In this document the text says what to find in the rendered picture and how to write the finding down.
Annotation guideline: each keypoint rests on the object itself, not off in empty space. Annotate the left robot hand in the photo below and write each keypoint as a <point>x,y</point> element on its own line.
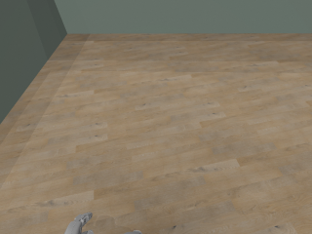
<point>75,227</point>

